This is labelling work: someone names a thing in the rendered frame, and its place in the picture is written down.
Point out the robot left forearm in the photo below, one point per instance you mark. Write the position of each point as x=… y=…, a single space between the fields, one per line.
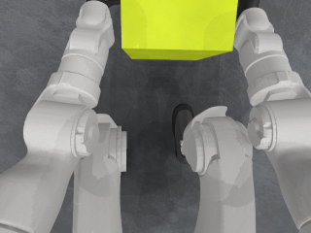
x=83 y=62

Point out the robot left upper arm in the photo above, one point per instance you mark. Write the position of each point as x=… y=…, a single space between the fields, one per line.
x=57 y=136

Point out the robot right forearm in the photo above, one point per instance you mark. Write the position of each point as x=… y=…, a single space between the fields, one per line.
x=264 y=62

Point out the robot right foot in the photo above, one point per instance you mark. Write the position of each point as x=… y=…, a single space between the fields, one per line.
x=181 y=117

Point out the carton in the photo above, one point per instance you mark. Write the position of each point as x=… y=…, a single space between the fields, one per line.
x=177 y=29

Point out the robot left thigh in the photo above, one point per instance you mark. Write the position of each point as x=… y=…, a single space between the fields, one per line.
x=97 y=184

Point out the robot right upper arm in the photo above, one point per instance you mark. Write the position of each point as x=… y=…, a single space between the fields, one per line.
x=282 y=128

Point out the robot right hand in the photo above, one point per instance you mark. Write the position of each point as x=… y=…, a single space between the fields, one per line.
x=243 y=5

